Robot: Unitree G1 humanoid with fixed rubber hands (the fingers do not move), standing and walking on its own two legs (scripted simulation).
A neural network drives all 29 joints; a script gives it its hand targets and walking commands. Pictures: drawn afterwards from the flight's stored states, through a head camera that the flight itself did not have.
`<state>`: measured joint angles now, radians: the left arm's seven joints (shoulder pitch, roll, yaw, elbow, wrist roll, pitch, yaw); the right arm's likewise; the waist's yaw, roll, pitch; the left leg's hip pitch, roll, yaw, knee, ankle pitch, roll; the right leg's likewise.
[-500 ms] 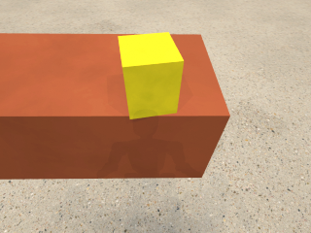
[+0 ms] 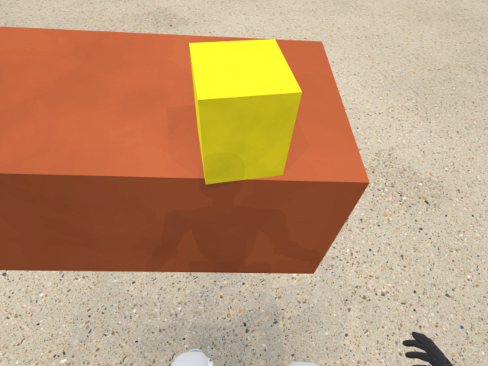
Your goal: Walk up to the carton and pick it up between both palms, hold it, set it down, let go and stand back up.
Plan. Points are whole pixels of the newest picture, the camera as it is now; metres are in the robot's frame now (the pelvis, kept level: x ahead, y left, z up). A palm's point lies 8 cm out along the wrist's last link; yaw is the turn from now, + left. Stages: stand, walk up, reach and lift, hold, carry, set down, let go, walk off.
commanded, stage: walk up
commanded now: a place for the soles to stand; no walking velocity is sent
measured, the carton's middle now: (239, 113) +0.66 +0.02 +0.01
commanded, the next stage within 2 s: none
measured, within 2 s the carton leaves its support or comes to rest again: neither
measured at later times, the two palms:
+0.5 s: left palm out of the picture +0.06 +0.30 -0.10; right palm out of the picture +0.11 -0.33 -0.09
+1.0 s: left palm out of the picture +0.08 +0.29 -0.10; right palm out of the picture +0.12 -0.32 -0.09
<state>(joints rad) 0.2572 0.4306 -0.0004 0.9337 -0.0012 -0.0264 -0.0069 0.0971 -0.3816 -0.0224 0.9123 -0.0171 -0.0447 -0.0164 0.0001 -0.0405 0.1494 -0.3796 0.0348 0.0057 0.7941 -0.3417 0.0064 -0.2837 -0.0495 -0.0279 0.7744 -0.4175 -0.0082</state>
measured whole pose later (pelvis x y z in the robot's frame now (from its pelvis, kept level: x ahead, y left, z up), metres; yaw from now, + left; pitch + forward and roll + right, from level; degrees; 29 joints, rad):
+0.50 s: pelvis +0.00 -0.02 +0.01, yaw +0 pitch -4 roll +0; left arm 0.23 0.41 0.00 0.93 0.00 -0.03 -0.01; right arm 0.09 -0.38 -0.02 0.97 -0.02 -0.03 0.00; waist 0.00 -0.01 0.11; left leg -0.36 0.04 0.00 0.73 -0.30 0.01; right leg -0.29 -0.05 -0.04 0.76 -0.41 0.01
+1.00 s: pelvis +0.00 -0.02 +0.01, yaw +0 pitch -4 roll +0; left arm 0.19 0.41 0.00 0.93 0.00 -0.03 -0.01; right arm 0.07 -0.38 -0.01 0.98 -0.02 -0.03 0.00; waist 0.00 -0.01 0.08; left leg -0.36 0.04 0.00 0.72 -0.30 0.00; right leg -0.28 -0.05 -0.04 0.75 -0.40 0.01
